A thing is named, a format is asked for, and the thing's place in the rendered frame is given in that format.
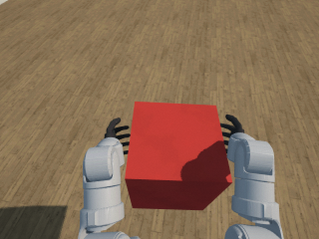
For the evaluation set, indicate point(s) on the robot right hand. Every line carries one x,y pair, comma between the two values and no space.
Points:
235,128

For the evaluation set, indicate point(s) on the left robot forearm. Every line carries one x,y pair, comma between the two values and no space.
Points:
103,206

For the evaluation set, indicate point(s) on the right robot forearm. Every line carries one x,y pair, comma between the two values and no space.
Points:
254,172

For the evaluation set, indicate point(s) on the robot left hand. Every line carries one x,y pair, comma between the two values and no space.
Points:
112,130

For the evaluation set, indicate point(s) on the carton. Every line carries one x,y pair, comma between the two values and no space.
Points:
177,158

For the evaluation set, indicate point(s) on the robot right upper arm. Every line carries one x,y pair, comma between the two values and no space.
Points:
245,231

